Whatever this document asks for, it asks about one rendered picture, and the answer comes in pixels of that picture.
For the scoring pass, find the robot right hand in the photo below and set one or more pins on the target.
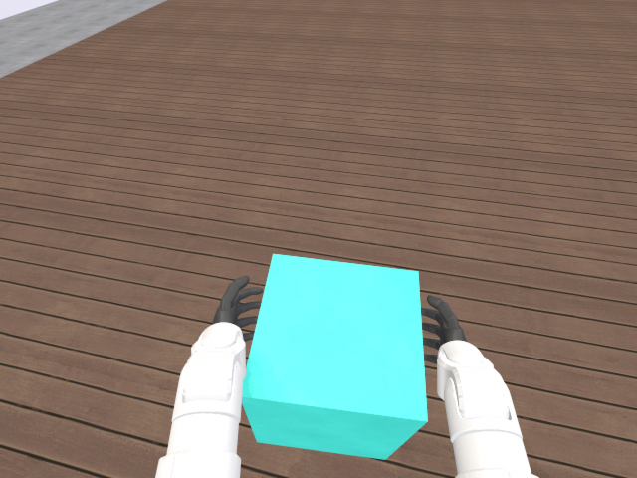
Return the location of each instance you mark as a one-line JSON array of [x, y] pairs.
[[448, 328]]

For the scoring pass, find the robot right forearm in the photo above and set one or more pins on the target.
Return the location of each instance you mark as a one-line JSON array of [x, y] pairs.
[[482, 421]]

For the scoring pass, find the carton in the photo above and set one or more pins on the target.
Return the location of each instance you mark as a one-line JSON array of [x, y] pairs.
[[336, 362]]

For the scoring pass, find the robot left forearm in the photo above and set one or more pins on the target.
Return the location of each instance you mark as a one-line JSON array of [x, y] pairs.
[[207, 410]]

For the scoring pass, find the robot left hand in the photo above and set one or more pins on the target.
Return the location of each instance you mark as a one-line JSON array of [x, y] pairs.
[[229, 309]]

